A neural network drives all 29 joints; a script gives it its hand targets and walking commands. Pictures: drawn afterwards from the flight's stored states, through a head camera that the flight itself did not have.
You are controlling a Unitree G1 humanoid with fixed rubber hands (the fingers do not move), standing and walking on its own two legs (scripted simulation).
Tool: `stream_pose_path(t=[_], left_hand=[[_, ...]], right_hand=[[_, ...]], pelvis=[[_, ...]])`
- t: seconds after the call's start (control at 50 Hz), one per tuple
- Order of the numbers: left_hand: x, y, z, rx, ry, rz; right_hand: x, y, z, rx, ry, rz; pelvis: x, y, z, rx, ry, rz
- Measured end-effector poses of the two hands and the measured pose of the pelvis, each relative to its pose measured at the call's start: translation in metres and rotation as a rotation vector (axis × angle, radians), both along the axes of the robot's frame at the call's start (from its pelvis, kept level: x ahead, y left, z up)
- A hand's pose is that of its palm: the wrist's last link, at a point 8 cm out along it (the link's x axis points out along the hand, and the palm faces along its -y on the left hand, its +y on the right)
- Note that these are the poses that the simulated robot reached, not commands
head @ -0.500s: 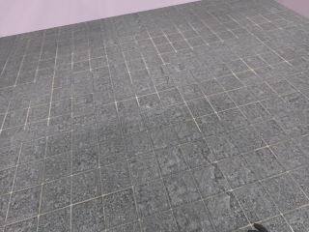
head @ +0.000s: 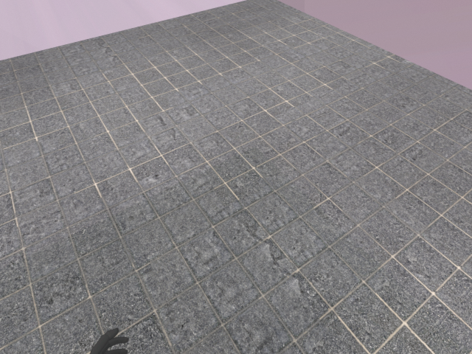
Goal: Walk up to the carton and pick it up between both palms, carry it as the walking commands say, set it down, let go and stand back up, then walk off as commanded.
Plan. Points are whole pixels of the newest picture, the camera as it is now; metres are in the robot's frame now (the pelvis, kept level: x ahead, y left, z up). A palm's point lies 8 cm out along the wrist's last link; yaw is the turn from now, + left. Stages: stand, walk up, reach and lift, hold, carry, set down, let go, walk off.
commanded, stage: walk up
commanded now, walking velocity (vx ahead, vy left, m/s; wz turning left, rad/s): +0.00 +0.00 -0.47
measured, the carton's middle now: out of the picture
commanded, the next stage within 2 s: none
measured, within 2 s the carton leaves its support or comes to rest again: neither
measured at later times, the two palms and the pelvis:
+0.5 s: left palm out of the picture +0.13 +0.27 -0.14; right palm out of the picture +0.06 -0.28 -0.10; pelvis +0.01 +0.01 -0.01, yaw -14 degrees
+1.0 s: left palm (149, 329) +0.21 +0.17 -0.10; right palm out of the picture -0.10 -0.27 -0.14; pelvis -0.02 -0.01 +0.00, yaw -30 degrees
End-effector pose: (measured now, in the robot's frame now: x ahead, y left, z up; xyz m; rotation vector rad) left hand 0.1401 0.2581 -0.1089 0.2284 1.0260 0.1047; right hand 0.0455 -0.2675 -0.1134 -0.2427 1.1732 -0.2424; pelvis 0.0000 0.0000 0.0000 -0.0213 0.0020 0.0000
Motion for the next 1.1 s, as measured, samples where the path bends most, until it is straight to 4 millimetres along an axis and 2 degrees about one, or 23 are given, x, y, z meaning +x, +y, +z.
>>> stream_pose_path(t=[0.06,0.1,0.16,0.28,0.38,0.46,0.5,0.54,0.68,0.8,0.9,0.96,1.1], left_hand=[[0.022,-0.017,0.002,0.029,-0.045,-0.043],[0.025,-0.026,0.002,0.043,-0.051,-0.055],[0.011,-0.029,0.004,0.062,-0.003,-0.046],[-0.02,-0.026,0.002,0.083,0.099,-0.068],[-0.029,-0.014,-0.007,0.076,0.154,-0.091],[-0.019,0.002,-0.02,0.056,0.17,-0.115],[-0.008,0.009,-0.028,0.053,0.166,-0.147],[0.005,0.009,-0.028,0.047,0.154,-0.174],[0.036,-0.004,-0.023,0.025,0.155,-0.288],[0.068,-0.04,-0.013,0.035,0.105,-0.392],[0.081,-0.077,-0.007,0.07,0.039,-0.472],[0.074,-0.085,0.0,0.094,0.049,-0.485],[0.064,-0.086,0.006,0.125,0.093,-0.509]], right_hand=[[-0.013,-0.015,-0.016,0.028,0.017,-0.056],[-0.019,-0.024,-0.024,0.04,0.028,-0.095],[-0.014,-0.033,-0.019,0.04,0.011,-0.117],[0.009,-0.046,-0.002,0.01,-0.05,-0.092],[0.024,-0.043,0.009,-0.022,-0.099,-0.104],[0.022,-0.024,0.011,-0.048,-0.116,-0.135],[0.011,-0.012,0.009,-0.062,-0.103,-0.153],[-0.005,-0.001,0.01,-0.053,-0.067,-0.171],[-0.052,0.017,0.012,-0.042,-0.011,-0.271],[-0.098,0.013,0.0,-0.011,0.015,-0.38],[-0.139,0.0,-0.026,0.028,0.044,-0.468],[-0.149,-0.001,-0.028,0.048,0.05,-0.504],[-0.143,-0.005,-0.02,0.058,0.006,-0.536]], pelvis=[[0.004,-0.014,-0.009,0.02,0.01,-0.032],[0.002,-0.02,-0.012,0.015,0.006,-0.053],[0.0,-0.025,-0.006,0.021,-0.001,-0.085],[-0.002,-0.024,0.003,0.046,-0.01,-0.154],[0.0,-0.011,0.002,0.041,-0.009,-0.203],[0.004,0.006,-0.003,0.016,0.001,-0.236],[0.005,0.015,-0.008,0.013,0.005,-0.251],[0.004,0.02,-0.005,0.01,0.007,-0.273],[0.004,0.028,0.003,-0.001,0.001,-0.352],[-0.002,0.019,0.001,0.012,-0.003,-0.422],[-0.012,0.003,-0.011,0.032,0.001,-0.477],[-0.016,-0.002,-0.006,0.038,-0.002,-0.503],[-0.017,-0.006,0.002,0.054,-0.018,-0.567]])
